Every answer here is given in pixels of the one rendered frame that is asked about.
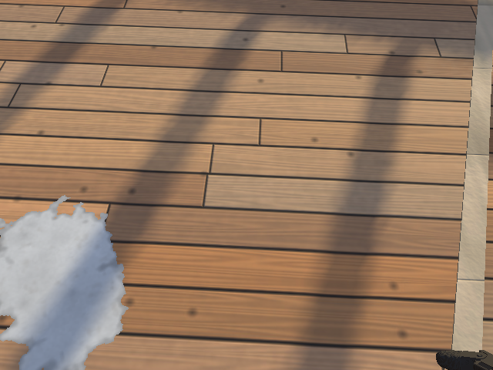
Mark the right robot hand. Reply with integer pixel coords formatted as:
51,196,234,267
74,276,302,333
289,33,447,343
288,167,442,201
436,350,493,370

